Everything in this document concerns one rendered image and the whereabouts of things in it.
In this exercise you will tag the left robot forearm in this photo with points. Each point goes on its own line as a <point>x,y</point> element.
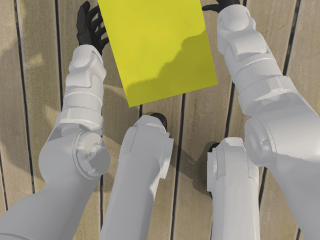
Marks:
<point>83,97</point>

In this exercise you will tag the carton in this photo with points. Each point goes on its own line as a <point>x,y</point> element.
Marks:
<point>160,47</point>

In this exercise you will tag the robot left upper arm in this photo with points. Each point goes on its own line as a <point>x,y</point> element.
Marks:
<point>71,167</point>

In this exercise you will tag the robot left shin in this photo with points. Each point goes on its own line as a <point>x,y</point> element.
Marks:
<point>130,135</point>

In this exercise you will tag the robot right shin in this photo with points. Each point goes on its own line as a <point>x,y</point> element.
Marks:
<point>253,170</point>

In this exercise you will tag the robot right upper arm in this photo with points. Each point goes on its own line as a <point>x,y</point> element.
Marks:
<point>287,142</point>

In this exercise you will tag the robot left hand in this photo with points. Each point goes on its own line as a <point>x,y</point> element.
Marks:
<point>86,28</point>

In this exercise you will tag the robot right hand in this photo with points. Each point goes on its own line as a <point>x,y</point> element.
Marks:
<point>222,4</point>

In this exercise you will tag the right robot forearm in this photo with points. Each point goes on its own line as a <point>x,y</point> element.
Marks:
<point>253,69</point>

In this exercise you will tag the robot shin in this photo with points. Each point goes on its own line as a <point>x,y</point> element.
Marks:
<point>253,170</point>
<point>130,135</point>

